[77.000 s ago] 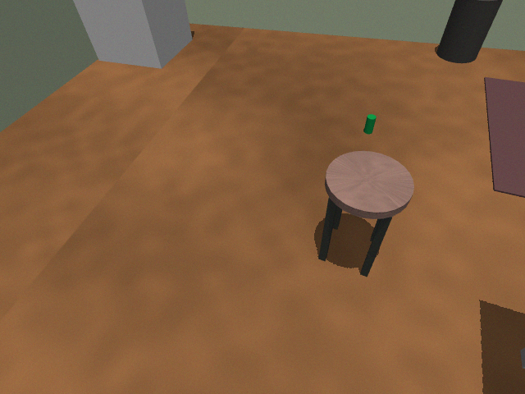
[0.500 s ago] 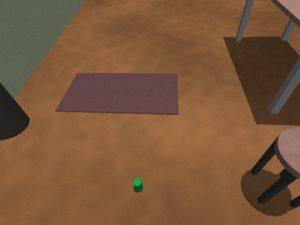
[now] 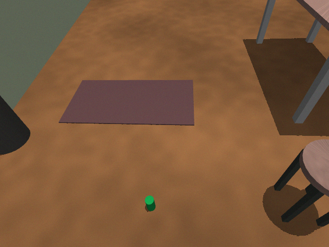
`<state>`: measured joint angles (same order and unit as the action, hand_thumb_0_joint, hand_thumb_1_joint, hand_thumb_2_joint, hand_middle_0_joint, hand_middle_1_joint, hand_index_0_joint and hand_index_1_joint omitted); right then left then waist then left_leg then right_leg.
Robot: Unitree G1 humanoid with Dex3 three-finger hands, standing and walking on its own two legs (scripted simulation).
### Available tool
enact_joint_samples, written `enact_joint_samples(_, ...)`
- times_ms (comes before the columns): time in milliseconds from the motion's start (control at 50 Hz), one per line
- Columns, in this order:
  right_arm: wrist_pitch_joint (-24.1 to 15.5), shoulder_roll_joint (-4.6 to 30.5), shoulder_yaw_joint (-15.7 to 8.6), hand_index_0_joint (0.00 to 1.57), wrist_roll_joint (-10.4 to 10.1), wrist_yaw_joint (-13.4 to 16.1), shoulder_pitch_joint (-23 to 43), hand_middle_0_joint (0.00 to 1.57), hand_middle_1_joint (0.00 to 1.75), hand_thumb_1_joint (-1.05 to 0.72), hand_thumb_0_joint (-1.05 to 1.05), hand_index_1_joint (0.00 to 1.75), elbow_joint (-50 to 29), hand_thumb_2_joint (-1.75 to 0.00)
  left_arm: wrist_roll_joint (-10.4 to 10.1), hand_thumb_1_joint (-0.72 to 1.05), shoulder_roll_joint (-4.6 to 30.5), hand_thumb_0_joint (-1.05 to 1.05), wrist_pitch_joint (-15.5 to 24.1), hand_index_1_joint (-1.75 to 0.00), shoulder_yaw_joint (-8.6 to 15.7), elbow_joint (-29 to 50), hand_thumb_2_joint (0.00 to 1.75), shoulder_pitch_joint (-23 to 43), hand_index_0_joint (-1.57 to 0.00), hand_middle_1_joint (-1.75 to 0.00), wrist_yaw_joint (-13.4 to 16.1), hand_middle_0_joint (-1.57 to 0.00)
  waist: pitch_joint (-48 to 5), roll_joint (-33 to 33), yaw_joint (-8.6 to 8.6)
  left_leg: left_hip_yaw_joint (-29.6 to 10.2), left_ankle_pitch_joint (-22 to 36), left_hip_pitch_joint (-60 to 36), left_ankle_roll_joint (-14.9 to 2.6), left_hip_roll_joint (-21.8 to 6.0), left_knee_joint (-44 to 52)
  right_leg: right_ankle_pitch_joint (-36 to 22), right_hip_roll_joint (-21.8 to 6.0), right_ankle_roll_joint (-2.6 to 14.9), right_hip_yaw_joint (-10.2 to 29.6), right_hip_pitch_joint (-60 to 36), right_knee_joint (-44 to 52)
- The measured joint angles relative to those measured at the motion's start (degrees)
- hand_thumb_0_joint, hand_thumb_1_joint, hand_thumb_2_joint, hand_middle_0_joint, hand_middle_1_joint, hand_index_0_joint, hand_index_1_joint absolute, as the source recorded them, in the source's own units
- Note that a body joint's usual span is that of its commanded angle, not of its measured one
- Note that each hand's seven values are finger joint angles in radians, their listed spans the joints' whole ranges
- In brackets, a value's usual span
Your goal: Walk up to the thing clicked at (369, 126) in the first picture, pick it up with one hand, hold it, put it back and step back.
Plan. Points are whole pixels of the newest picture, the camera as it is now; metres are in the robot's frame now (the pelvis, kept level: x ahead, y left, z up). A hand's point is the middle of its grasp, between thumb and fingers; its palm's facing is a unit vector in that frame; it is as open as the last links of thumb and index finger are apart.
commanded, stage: stand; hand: left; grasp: from above
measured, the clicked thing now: (150, 203) +0.49 +0.18 -0.73
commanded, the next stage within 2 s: step back in 0.34 s
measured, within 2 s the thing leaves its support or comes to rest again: neither
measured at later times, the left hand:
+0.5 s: hand out of the picture +0.08 +0.27 -0.16, palm faces +0.01 -0.93 -0.37, open 7.3 cm
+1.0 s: hand out of the picture +0.01 +0.32 -0.18, palm faces -0.11 -0.93 -0.36, open 7.3 cm
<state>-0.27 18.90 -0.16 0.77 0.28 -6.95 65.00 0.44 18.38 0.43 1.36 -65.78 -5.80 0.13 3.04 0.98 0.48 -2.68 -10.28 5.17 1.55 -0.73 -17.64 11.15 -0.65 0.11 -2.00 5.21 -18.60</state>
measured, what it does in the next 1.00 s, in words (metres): walks backwards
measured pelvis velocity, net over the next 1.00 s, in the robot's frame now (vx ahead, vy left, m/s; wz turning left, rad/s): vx -0.11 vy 0.07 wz -0.09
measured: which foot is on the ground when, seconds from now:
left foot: down 0.00-1.00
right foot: down 0.00-0.64, up 0.66-1.00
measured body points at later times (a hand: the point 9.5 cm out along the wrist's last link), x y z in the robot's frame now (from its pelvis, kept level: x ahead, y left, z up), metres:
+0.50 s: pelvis -0.02 +0.01 -0.01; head +0.03 +0.00 +0.44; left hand +0.08 +0.32 -0.13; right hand +0.07 -0.30 -0.14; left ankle -0.02 +0.14 -0.72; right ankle -0.01 -0.11 -0.75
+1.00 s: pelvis -0.11 +0.07 -0.02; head -0.04 +0.08 +0.42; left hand +0.02 +0.37 -0.15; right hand -0.03 -0.25 -0.13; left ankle -0.04 +0.15 -0.75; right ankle -0.15 -0.08 -0.70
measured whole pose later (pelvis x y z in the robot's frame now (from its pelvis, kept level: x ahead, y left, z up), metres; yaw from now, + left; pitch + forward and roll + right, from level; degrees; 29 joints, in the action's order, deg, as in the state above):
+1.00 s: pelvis -0.11 +0.07 -0.02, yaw -5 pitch -2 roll -1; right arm 1.1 19.2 -2.4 1.2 0.7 -6.9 49.4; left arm 0.5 22.6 -4.0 4.3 -49.9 -8.1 0.9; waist 11.7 -2.0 -0.3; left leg 3.5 -12.2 18.4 -3.3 -0.2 -32.7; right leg 29.0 3.5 -1.3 7.2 19.7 -55.1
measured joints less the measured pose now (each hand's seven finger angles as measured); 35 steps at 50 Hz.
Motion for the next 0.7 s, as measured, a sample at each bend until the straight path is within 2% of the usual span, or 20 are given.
enact_joint_samples(360, 0.3, 0.6, 0.0, 0.20, -0.1, -0.3, 0.2, 0.20, 0.30, -0.90, 0.01, 0.30, -0.4, -0.89, -0.2, 0.91, 0.2, 0.00, 0.2, -0.30, -0.2, 1.1, 0.90, -0.4, -0.20, -0.30, -0.1, -0.20, -0.1, 0.0, -0.26, 0.1, -0.5, 0.7, 0.23, -0.5, -0.8, 0.1, 0.5, 0.30, 0.1, 0.6, -0.3)
enact_joint_samples(440, 1.3, 1.6, -0.5, 0.20, -0.5, -0.3, 1.8, 0.20, 0.30, -0.90, 0.01, 0.30, -3.0, -0.89, -0.9, 0.91, 0.8, 0.00, 0.0, -0.30, 1.5, 4.7, 0.90, 0.2, -0.20, -0.30, 0.2, -0.21, 2.8, 0.4, -0.45, 0.2, -2.2, 6.6, -1.07, -0.5, -10.2, 1.0, 0.7, 0.65, 0.1, 3.6, -4.1)
enact_joint_samples(500, 2.5, 2.5, -1.4, 0.20, -0.6, -0.5, 2.3, 0.20, 0.30, -0.90, 0.01, 0.30, -5.5, -0.89, -0.2, 0.91, 1.5, 0.00, -0.7, -0.30, 2.2, 7.7, 0.90, 0.4, -0.20, -0.30, 0.6, -0.21, 4.8, -0.5, -0.04, -0.5, -12.7, 12.5, -2.57, 2.2, -24.6, 1.7, -0.5, 0.53, 1.2, 6.2, -7.3)
enact_joint_samples(560, 3.0, 3.3, -2.0, 0.20, -0.9, -0.7, 1.5, 0.20, 0.30, -0.90, 0.01, 0.30, -7.9, -0.89, 0.5, 0.91, 2.5, 0.00, -1.4, -0.30, 2.4, 10.1, 0.90, 0.7, -0.20, -0.30, 0.9, -0.21, 5.4, -1.4, -0.28, -0.4, -16.6, 15.0, -3.24, 3.6, -31.9, 2.3, -1.7, -0.16, 2.0, 8.8, -10.3)
enact_joint_samples(600, 2.8, 3.6, -2.2, 0.20, -0.8, -0.8, 0.6, 0.20, 0.30, -0.90, 0.01, 0.30, -8.9, -0.89, 0.7, 0.91, 3.4, 0.00, -1.9, -0.30, 2.3, 11.6, 0.90, 1.2, -0.20, -0.30, 1.0, -0.21, 5.6, -1.8, -0.63, 0.5, -15.1, 13.8, -3.08, 2.9, -28.3, 3.0, -2.2, -1.10, 2.2, 10.6, -12.6)
enact_joint_samples(640, 2.4, 4.1, -2.6, 0.20, -0.2, -0.8, -0.7, 0.20, 0.30, -0.90, 0.01, 0.30, -9.5, -0.89, 0.4, 0.91, 4.1, 0.00, -2.7, -0.30, 2.2, 13.4, 0.90, 1.9, -0.20, -0.30, 0.9, -0.21, 5.7, -1.8, -1.26, 1.0, -7.9, 10.6, -2.73, 1.9, -18.8, 4.5, -2.6, -2.17, 1.9, 12.9, -16.4)
enact_joint_samples(660, 2.2, 3.8, -3.0, 0.20, 0.4, -0.7, -1.0, 0.20, 0.30, -0.90, 0.01, 0.30, -9.4, -0.89, 0.0, 0.91, 4.6, 0.00, -3.0, -0.30, 2.3, 14.0, 0.90, 2.7, -0.20, -0.30, 0.9, -0.21, 6.4, -2.7, -1.25, 1.4, -8.3, 10.4, -2.83, 2.5, -18.2, 5.4, -3.0, -1.38, 2.9, 14.3, -19.1)
enact_joint_samples(680, 2.1, 3.2, -3.0, 0.20, 0.8, -0.7, -1.0, 0.20, 0.30, -0.90, 0.01, 0.30, -9.3, -0.89, -0.2, 0.91, 5.1, 0.00, -3.4, -0.30, 2.5, 14.5, 0.90, 3.6, -0.20, -0.30, 1.1, -0.21, 7.4, -3.7, -0.84, 2.1, -8.7, 10.6, -3.24, 3.1, -19.0, 9.8, -2.1, -0.41, 5.9, 15.8, -23.1)
enact_joint_samples(700, 2.2, 2.6, -2.9, 0.20, 0.9, -0.8, -1.1, 0.20, 0.30, -0.90, 0.01, 0.30, -9.3, -0.89, -0.3, 0.91, 5.3, 0.00, -3.7, -0.30, 2.7, 14.9, 0.90, 4.0, -0.20, -0.30, 1.4, -0.20, 8.1, -4.1, -0.82, 2.3, -8.7, 10.9, -3.60, 3.0, -19.4, 15.0, 0.1, 0.19, 8.7, 17.3, -27.8)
